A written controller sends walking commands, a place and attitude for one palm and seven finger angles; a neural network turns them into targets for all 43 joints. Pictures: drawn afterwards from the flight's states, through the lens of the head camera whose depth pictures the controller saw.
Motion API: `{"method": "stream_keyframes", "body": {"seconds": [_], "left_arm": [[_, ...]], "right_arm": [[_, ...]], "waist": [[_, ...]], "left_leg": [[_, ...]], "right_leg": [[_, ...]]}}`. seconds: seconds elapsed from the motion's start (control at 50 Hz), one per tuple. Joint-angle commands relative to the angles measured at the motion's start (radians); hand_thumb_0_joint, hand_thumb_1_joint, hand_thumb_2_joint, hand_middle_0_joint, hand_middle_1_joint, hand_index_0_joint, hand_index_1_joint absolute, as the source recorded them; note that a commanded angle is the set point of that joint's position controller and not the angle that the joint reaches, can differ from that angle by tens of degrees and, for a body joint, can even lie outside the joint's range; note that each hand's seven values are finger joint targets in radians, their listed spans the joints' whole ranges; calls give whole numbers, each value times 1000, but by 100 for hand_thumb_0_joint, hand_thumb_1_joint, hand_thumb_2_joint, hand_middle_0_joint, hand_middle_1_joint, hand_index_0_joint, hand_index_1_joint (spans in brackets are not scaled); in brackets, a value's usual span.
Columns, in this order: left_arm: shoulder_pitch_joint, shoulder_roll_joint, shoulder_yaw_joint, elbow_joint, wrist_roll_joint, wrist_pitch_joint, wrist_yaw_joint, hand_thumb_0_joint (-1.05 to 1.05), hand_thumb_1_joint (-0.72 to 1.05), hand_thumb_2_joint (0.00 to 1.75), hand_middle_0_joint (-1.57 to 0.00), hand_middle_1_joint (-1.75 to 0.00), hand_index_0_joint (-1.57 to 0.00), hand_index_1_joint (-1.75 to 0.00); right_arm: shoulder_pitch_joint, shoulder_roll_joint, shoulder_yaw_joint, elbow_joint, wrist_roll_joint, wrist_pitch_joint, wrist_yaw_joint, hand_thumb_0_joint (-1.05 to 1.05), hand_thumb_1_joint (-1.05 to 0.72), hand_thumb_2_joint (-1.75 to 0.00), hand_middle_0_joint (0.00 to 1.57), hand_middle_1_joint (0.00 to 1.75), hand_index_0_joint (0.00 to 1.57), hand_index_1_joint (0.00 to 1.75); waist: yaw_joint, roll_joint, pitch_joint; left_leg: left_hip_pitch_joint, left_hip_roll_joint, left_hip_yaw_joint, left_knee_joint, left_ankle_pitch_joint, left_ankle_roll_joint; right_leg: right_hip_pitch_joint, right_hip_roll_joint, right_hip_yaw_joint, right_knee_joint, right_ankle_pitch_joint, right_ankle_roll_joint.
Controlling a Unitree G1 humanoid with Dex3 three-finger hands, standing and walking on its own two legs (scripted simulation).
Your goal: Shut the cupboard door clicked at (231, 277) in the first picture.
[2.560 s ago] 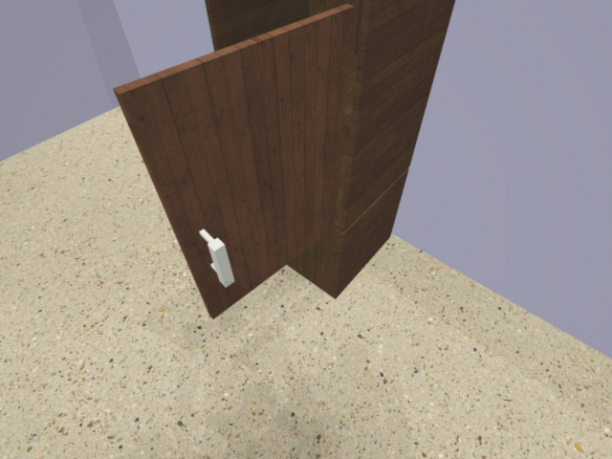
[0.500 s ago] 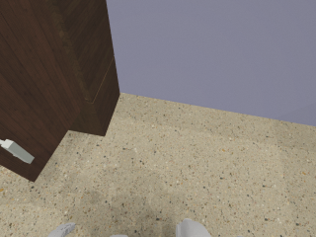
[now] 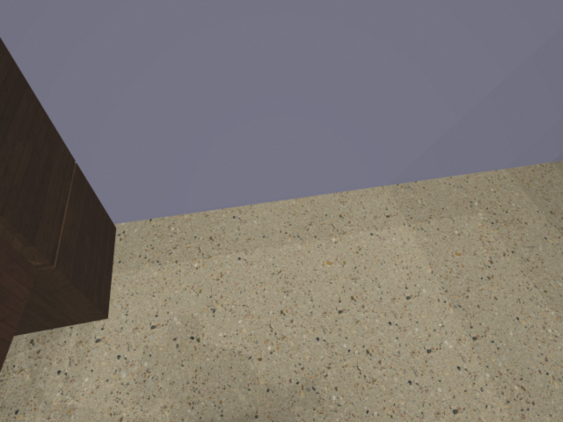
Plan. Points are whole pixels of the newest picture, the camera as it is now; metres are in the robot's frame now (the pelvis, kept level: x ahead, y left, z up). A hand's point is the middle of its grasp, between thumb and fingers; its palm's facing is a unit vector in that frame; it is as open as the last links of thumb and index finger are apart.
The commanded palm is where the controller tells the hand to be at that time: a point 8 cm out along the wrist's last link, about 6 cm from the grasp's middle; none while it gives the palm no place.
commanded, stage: walk to a spot facing it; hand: left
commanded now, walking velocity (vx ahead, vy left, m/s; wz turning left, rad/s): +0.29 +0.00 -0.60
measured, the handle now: out of the picture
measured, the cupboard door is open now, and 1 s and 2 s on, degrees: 83 83 83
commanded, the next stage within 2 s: turn to face it in 0.92 s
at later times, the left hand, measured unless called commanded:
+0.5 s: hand (257, 306) +0.33 +0.06 -0.15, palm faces -0.33 -0.92 -0.22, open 7.3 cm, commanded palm none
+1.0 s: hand (277, 242) +0.49 +0.03 -0.17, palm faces -0.39 -0.90 -0.18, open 7.4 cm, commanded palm none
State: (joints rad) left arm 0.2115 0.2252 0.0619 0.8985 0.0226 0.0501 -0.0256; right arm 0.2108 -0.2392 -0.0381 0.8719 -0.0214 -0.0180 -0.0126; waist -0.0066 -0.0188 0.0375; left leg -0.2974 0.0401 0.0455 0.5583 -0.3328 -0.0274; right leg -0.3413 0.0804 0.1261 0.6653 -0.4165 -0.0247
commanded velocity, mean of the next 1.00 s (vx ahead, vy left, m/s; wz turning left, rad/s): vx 0.30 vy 0.00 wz -0.43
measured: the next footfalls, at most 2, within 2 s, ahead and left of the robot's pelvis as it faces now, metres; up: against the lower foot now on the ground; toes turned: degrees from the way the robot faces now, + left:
right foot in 0.36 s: +0.21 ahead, -0.17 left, +0.00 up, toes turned -20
left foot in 0.84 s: +0.48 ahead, -0.04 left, +0.00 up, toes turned -18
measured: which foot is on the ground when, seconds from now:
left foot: down 0.00-0.36, up 0.38-0.82, down 0.84-1.00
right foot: up 0.00-0.34, down 0.36-0.84, up 0.86-1.00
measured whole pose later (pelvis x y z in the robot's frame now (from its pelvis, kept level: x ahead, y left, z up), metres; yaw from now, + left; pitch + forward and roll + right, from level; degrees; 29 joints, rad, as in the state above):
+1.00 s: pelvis +0.39 -0.14 +0.01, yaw -28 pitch +0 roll +0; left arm 0.27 0.22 0.08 1.03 0.03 0.01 -0.03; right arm 0.19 -0.15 -0.01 0.94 -0.03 -0.08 -0.02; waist 0.04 -0.04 0.07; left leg -0.23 0.08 0.16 0.50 -0.27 0.00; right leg -0.52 -0.03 -0.04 1.21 -0.36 0.00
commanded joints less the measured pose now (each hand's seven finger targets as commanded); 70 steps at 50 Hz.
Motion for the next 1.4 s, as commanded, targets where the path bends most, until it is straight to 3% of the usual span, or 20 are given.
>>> {"method": "stream_keyframes", "body": {"seconds": [0.0, 0.1, 0.24, 0.3, 0.32, 0.34, 0.36, 0.46, 0.7, 0.76, 0.78, 0.8, 0.82, 0.9, 1.0, 1.12, 1.16, 1.18, 1.22, 1.38], "left_arm": [[-195, 117, 45, -176, 7, -58, -30, 0, 90, 90, -20, -30, -20, -30], [-175, 37, 16, -115, 10, -46, -55, 0, 90, 90, -20, -30, -20, -30], [-262, 37, -1, -116, 2, -51, -58, 0, 90, 90, -20, -30, -20, -30], [44, 110, 30, -20, 4, -63, -43, 0, 90, 90, -20, -30, -20, -30], [223, 228, 61, 28, 9, -75, -26, 0, 90, 90, -20, -30, -20, -30], [305, 319, 81, 47, -8, -76, -9, 0, 90, 90, -20, -30, -20, -30], [240, 321, 82, 34, -20, -70, 5, 0, 90, 90, -20, -30, -20, -30], [-36, 143, 27, -34, -2, -96, 20, 0, 90, 90, -20, -30, -20, -30], [150, 125, 26, 81, -4, -129, 21, 0, 90, 90, -20, -30, -20, -30], [126, 127, 27, 87, -9, -127, 26, 0, 90, 90, -20, -30, -20, -30], [115, 109, 25, 79, -15, -127, 24, 0, 90, 90, -20, -30, -20, -30], [152, 63, 18, 62, -24, -126, 16, 0, 90, 90, -20, -30, -20, -30], [94, 59, 1, 35, -23, -135, 14, 0, 90, 90, -20, -30, -20, -30], [-1, 43, 25, 30, 5, -94, -8, 0, 90, 90, -20, -30, -20, -30], [-8, -6, 12, 16, 2, -50, -29, 0, 90, 90, -20, -30, -20, -30], [90, 35, -1, 76, 5, -88, 1, 0, 90, 90, -20, -30, -20, -30], [211, 197, 29, 114, 8, -107, 23, 0, 90, 90, -20, -30, -20, -30], [206, 237, 29, 101, -2, -98, 27, 0, 90, 90, -20, -30, -20, -30], [44, 178, 30, 64, 3, -78, 44, 0, 90, 90, -20, -30, -20, -30], [-81, 125, 24, 13, 3, -67, 52, 0, 90, 90, -20, -30, -20, -30]], "right_arm": [[213, -231, -49, -13, -22, -29, -25, 0, -90, -90, 20, 30, 20, 30], [206, -124, -16, 20, -16, -53, -25, 0, -90, -90, 20, 30, 20, 30], [277, -147, -25, 66, -18, -44, -17, 0, -90, -90, 20, 30, 20, 30], [186, -178, -31, 46, -2, -41, -13, 0, -90, -90, 20, 30, 20, 30], [149, -125, -19, 12, 17, -45, 4, 0, -90, -90, 20, 30, 20, 30], [111, -77, -11, -35, 30, -44, -1, 0, -90, -90, 20, 30, 20, 30], [56, -107, -17, -39, 25, -39, -4, 0, -90, -90, 20, 30, 20, 30], [108, -53, -25, 46, -7, 3, 7, 0, -90, -90, 20, 30, 20, 30], [-153, -22, -23, -39, -1, -36, 28, 0, -90, -90, 20, 30, 20, 30], [-20, -47, -29, 17, -8, -51, 14, 0, -90, -90, 20, 30, 20, 30], [118, -100, -41, 62, -14, -57, 3, 0, -90, -90, 20, 30, 20, 30], [272, -220, -68, 96, -32, -63, -6, 0, -90, -90, 20, 30, 20, 30], [341, -242, -64, 104, -23, -50, -12, 0, -90, -90, 20, 30, 20, 30], [124, -95, -22, 57, -16, -61, -20, 0, -90, -90, 20, 30, 20, 30], [84, -103, -23, 75, -9, -55, -18, 0, -90, -90, 20, 30, 20, 30], [131, -84, -17, 128, 2, -27, -6, 0, -90, -90, 20, 30, 20, 30], [174, -8, -4, 121, 17, -16, 2, 0, -90, -90, 20, 30, 20, 30], [178, -31, -8, 111, 24, 7, -3, 0, -90, -90, 20, 30, 20, 30], [124, -9, -19, 110, 17, 23, -3, 0, -90, -90, 20, 30, 20, 30], [175, 42, -10, 121, 6, 43, 20, 0, -90, -90, 20, 30, 20, 30]], "waist": [[-74, 122, 56], [-33, 191, 20], [-58, 216, -10], [108, 113, -126], [191, -106, -235], [196, -289, -301], [168, -181, -207], [-21, -73, 9], [54, -88, -7], [-25, -54, -44], [-84, 16, -118], [-128, 243, -251], [-143, 297, -264], [-32, 133, 26], [8, 202, -1], [42, 50, -70], [86, -245, -197], [96, -239, -231], [52, -258, -42], [-20, -105, -72]], "left_leg": [[232, 473, -534, -435, -246, 225], [291, 255, -31, -296, 380, 105], [315, 288, 142, -192, 646, 92], [133, 252, 213, 170, 758, 41], [-152, 168, 249, 471, 405, 2], [-383, 19, 149, 788, -292, -38], [-464, 78, -25, 859, -235, -16], [-230, 137, -26, 606, 26, -41], [-276, 52, 11, 113, 104, -23], [24, -8, 63, -82, 175, 6], [301, 46, 0, -106, 242, 41], [566, 339, -354, -103, 304, 160], [573, 496, -515, -200, 401, 253], [162, 382, -226, -299, 368, 179], [101, 269, 97, -292, 466, 122], [21, 166, 74, -76, 423, 73], [-180, 3, 126, 254, -206, -9], [-139, 24, 43, 427, -415, -5], [-231, 58, -5, 578, -281, -1], [-66, 41, 91, 198, -42, -30]], "right_leg": [[-465, -125, -55, 481, -75, 22], [-411, -140, -169, 446, 123, 48], [-163, -90, -291, 39, 119, 3], [323, -35, -300, -93, 183, -58], [624, -240, -25, -164, 129, -135], [701, -502, 468, -324, 286, -241], [611, -499, 447, -372, 228, -260], [43, -322, 84, -473, 198, -164], [354, -306, 95, -378, 561, -177], [270, -245, 27, -186, 761, -123], [100, -196, -3, -3, 697, -82], [-161, -66, -120, 310, 306, -27], [-265, -35, -115, 577, -145, -19], [-332, -171, -86, 670, 47, 20], [-174, -175, -190, 273, 139, 41], [252, -112, -250, -149, 395, 32], [486, -479, 93, -245, 674, -89], [396, -583, 150, -350, 524, -176], [221, -541, 72, -400, 415, -160], [125, -445, -269, -262, 436, -72]]}}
